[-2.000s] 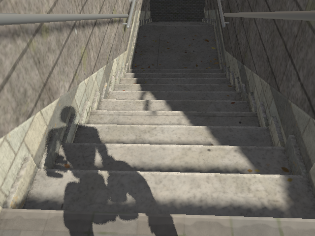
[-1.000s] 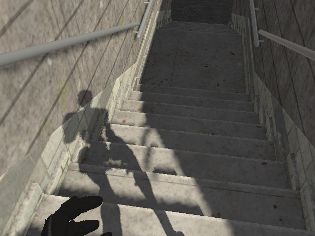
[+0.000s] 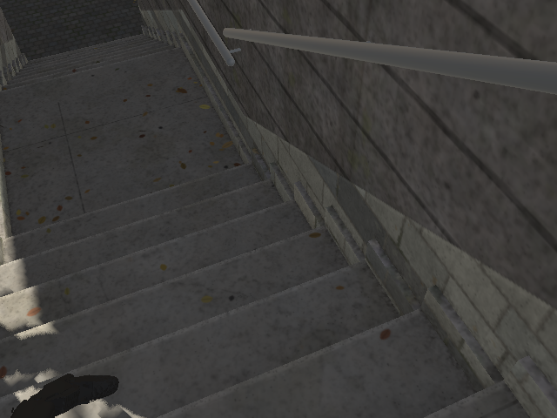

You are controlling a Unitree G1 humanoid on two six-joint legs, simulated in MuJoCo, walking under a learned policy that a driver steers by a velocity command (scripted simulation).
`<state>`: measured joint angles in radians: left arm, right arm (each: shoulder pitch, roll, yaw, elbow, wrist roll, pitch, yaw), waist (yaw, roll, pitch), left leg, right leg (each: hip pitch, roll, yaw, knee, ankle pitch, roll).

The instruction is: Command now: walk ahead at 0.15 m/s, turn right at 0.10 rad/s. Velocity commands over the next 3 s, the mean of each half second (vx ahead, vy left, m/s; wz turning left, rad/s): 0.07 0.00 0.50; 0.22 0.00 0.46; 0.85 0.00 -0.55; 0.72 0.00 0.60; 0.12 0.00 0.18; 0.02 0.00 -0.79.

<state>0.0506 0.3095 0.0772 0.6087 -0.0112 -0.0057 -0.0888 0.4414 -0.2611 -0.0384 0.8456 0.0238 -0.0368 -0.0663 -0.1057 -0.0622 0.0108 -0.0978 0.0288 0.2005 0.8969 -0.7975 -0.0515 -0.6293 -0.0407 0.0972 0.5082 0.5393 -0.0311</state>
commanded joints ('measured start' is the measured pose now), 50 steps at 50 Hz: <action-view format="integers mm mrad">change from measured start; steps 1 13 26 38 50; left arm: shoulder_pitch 79 130 78 53 131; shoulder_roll -16 43 133 9 53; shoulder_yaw -14 -45 16 -1 9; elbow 44 120 100 3 -37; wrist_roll -11 77 6 32 -21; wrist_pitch -41 2 82 65 -19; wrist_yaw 0 117 179 140 92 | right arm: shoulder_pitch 69 -96 -154 -280 -90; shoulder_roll -129 -55 -27 -160 -133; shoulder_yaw -21 -26 -23 4 -41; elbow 14 -146 -312 -351 -207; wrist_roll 16 -9 20 -29 -50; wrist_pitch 18 131 151 113 -31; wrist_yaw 26 -62 44 1 46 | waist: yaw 54 62 9 193 81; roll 16 -63 -108 91 176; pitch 82 -90 -49 -155 34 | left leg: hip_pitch -117 -716 -165 -336 -95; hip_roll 160 -49 -40 68 249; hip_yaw -230 -264 -36 -557 -600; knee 57 1095 -61 -469 -450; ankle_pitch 705 366 455 665 242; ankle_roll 162 -43 96 242 285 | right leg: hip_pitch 256 240 205 -129 -402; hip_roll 9 -386 -334 77 59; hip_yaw -38 43 -238 -40 142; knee -223 -168 -28 1095 805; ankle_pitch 13 -418 -1001 -581 -521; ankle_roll -26 -214 -68 139 72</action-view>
